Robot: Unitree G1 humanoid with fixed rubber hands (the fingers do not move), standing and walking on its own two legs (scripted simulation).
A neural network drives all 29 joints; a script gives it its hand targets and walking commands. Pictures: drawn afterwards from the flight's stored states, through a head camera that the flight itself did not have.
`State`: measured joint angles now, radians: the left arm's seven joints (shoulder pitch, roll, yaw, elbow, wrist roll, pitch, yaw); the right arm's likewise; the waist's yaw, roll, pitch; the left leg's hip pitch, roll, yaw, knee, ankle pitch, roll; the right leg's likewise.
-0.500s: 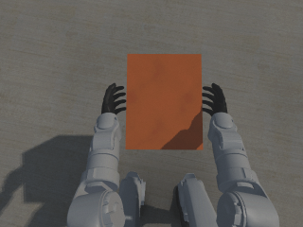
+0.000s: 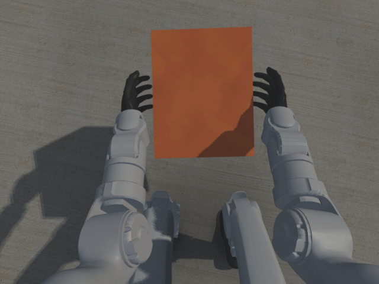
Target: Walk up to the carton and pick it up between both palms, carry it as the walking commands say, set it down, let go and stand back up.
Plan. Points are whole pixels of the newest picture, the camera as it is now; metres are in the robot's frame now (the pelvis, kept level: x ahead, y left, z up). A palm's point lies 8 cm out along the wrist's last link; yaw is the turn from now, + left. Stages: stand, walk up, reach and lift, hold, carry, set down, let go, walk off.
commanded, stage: set down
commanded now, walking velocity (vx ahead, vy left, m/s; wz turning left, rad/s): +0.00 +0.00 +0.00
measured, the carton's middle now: (201, 99) +0.51 +0.01 -0.18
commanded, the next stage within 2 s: none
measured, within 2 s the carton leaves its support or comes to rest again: neither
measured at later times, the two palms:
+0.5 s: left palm (142, 114) +0.48 +0.15 -0.19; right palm (262, 113) +0.48 -0.14 -0.18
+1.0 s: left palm (147, 116) +0.49 +0.15 -0.28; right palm (251, 118) +0.49 -0.14 -0.27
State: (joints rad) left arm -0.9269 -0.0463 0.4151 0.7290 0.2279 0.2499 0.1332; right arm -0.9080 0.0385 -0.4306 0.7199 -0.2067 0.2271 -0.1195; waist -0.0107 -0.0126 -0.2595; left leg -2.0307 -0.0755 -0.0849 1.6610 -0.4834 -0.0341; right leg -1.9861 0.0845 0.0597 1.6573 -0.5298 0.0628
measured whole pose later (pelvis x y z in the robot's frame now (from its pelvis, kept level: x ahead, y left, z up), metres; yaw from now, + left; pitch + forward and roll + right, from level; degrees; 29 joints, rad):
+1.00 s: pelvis -0.02 -0.01 -0.11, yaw +0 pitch +49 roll -2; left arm -1.27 0.13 0.36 0.90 0.12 0.21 0.11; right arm -1.22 -0.10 -0.36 0.84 -0.11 0.22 -0.13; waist 0.00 -0.01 0.05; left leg -2.36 -0.09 -0.08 2.02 -0.51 -0.06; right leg -2.32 0.12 0.06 2.03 -0.56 0.08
